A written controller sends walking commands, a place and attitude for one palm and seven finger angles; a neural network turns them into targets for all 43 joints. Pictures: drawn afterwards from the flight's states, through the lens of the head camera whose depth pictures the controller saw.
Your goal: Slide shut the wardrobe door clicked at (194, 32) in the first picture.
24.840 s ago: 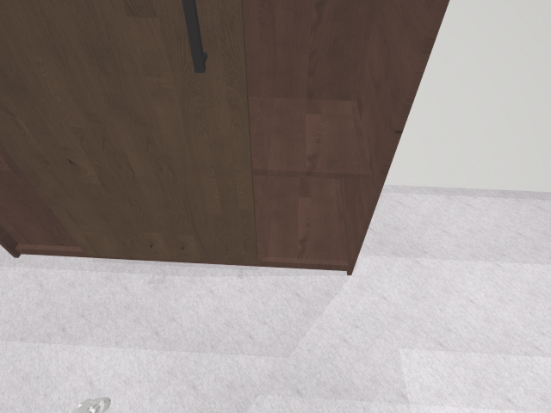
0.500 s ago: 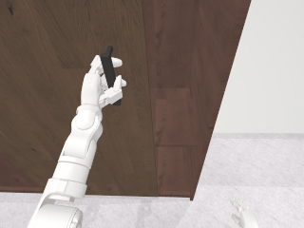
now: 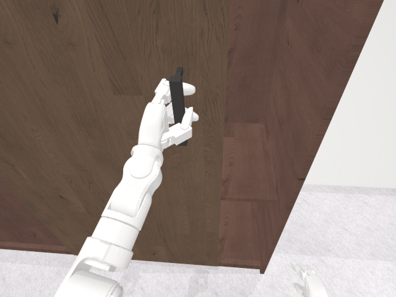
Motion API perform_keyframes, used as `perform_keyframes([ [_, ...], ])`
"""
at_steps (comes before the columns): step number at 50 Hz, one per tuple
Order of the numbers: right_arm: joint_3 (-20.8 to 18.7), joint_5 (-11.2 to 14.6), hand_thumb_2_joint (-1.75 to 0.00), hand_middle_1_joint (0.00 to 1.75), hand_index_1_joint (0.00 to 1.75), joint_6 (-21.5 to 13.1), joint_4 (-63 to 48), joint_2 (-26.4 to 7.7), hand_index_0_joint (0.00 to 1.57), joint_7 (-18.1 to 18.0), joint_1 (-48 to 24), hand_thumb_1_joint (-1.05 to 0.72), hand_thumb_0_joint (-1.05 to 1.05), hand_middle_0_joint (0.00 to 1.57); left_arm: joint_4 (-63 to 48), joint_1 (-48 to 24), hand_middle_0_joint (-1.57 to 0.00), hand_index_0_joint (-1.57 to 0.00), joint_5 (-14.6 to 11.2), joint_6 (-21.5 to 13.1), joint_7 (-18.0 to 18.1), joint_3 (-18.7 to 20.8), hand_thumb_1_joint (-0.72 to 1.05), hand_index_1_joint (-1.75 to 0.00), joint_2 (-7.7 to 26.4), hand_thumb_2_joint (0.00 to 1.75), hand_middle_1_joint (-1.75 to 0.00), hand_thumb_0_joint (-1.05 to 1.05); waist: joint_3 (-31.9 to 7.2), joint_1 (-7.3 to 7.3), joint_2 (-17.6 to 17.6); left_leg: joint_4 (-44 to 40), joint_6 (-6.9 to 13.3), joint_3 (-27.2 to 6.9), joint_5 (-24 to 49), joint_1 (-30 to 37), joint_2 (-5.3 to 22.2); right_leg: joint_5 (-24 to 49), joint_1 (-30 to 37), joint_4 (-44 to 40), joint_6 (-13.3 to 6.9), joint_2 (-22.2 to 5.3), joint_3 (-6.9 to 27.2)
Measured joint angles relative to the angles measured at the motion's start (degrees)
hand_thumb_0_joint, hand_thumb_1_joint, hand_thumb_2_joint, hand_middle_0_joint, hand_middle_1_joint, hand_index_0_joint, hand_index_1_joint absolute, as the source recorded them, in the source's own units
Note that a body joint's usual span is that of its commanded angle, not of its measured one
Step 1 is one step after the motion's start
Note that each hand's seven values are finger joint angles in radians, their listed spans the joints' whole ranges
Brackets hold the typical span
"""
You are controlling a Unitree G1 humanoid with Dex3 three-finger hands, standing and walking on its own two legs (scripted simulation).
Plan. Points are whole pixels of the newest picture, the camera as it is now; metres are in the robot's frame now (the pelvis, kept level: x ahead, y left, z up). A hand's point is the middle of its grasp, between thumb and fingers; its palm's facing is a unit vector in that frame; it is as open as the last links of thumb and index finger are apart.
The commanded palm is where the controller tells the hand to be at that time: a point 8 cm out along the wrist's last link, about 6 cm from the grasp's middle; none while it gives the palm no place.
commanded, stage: stop walking and hold the door there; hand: left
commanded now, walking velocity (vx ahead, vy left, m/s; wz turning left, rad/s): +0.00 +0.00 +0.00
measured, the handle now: (181, 108) +0.42 +0.07 +0.21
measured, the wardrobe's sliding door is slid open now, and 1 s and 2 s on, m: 0.20 0.20 0.20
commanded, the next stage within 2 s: loosen the grip on the handle in 1.54 s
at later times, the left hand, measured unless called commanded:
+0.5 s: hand (191, 127) +0.36 +0.04 +0.20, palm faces +0.02 -0.99 -0.10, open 6.4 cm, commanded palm +0.34 +0.07 +0.20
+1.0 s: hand (189, 127) +0.36 +0.04 +0.20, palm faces +0.01 -0.99 -0.14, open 6.3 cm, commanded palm +0.34 +0.08 +0.20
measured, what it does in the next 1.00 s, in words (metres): stands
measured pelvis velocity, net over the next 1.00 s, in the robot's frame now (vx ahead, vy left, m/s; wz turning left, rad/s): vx -0.03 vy -0.03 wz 0.02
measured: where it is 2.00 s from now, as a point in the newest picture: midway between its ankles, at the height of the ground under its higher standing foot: outside the picture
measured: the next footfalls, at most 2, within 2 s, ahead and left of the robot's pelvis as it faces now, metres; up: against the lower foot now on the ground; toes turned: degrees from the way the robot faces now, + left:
none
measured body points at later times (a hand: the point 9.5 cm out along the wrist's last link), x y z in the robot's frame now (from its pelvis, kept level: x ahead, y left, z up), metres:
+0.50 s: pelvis -0.01 -0.04 +0.00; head +0.01 -0.07 +0.45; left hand +0.36 +0.09 +0.21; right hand +0.19 -0.25 -0.11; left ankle -0.04 +0.09 -0.74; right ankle +0.01 -0.14 -0.74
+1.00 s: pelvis -0.03 -0.03 +0.00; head -0.03 -0.07 +0.45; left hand +0.36 +0.10 +0.21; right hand +0.15 -0.26 -0.11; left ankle -0.04 +0.09 -0.74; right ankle +0.01 -0.14 -0.74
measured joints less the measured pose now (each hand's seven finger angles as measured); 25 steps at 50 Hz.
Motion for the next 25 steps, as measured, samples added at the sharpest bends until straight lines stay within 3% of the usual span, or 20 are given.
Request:
perform_keyframes([
  [14, -0.77, 0.19, -0.9, 0.3, 0.3, 0.54, -0.45, 0.37, 0.2, 0.16, -0.62, -0.9, 0.01, 0.2, -1.27, 0.58, -0.45, -0.16, 0.0, -0.22, 0.32, -0.23, 0.77, -1.35, -0.14, 0.81, -1.4, 0.0, 0.46, 0.68, 0.33, -0.08, -0.59, -0.65, 0.1, -0.04, 0.54, -0.03, -0.4, 0.96, -0.68, 0.47, -0.73],
  [21, -0.68, 0.65, -0.9, 0.3, 0.3, 0.22, -2.36, 1.57, 0.2, 1.26, -1.32, -0.9, 0.01, 0.2, -3.98, 0.73, -0.45, -0.14, -0.2, -0.3, 0.4, 1.92, 0.77, -1.35, 2.24, 0.84, -1.4, -0.01, 2.66, 0.64, -0.55, 1.44, -2.18, -0.75, -0.06, -1.04, 2.14, -0.96, -1.39, 2.34, -1.92, 1.81, -1.31],
  [25, -0.85, 0.96, -0.9, 0.3, 0.3, 0.05, -2.77, 0.87, 0.2, 1.37, -1.65, -0.9, 0.01, 0.2, -5.24, 0.82, -0.44, -0.14, -0.39, 0.16, 1.07, 3.75, 0.78, -1.35, 2.65, 0.86, -1.4, -0.01, 3.98, 0.66, 1.02, 2.82, -3.39, -1.76, -0.2, -2.0, 4.08, -0.19, -0.8, 0.86, -3.29, 3.55, -2.45],
])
